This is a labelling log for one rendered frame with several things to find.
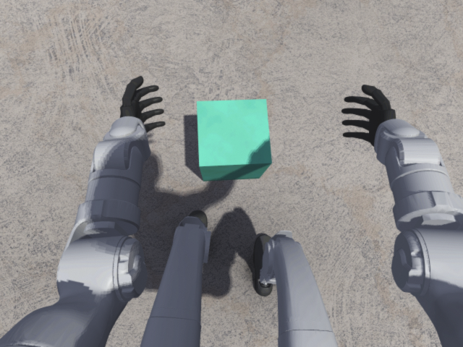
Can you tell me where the left robot hand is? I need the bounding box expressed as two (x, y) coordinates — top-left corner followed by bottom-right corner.
(120, 76), (166, 133)

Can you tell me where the carton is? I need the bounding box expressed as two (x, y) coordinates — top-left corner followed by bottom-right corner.
(197, 99), (272, 181)

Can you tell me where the left robot upper arm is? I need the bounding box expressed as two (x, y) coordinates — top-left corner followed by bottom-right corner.
(0, 236), (148, 347)

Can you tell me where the left robot thigh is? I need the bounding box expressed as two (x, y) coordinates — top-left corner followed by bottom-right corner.
(140, 223), (211, 347)

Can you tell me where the robot left shin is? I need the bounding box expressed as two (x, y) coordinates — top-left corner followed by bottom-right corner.
(173, 216), (205, 241)

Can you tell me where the robot right forearm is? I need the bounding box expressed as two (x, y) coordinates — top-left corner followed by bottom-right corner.
(374, 119), (463, 232)

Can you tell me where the right robot upper arm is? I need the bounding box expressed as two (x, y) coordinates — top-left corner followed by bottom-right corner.
(391, 228), (463, 347)

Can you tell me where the right robot hand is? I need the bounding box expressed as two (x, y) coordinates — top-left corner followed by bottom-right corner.
(341, 85), (396, 147)

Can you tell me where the robot left forearm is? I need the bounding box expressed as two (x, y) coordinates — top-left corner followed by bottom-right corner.
(56, 116), (151, 296)

